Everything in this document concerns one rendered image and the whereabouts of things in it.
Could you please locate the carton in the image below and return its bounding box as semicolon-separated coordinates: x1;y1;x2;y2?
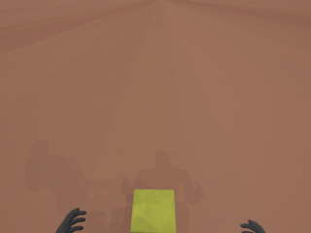
130;189;176;233

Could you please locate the left robot hand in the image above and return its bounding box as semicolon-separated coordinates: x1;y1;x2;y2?
55;208;86;233

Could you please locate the right robot hand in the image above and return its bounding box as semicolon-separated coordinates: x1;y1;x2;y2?
240;219;266;233

